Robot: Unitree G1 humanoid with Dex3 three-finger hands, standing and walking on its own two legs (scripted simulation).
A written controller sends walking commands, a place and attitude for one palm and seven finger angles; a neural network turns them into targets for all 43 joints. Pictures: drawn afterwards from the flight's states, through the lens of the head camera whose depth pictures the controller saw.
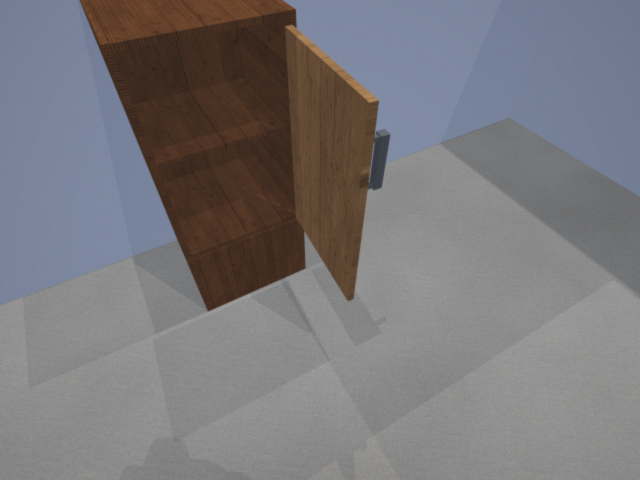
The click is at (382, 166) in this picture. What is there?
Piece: cupboard door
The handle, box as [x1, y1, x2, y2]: [368, 129, 389, 189]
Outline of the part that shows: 384,129 376,131 376,134 374,136 375,143 368,188 371,187 373,189 376,189 381,187 389,139 389,133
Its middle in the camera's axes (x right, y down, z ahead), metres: +0.10 -0.15 +0.79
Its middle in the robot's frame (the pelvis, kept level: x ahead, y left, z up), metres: +0.70 -0.07 -0.01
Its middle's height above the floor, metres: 0.76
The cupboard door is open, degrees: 86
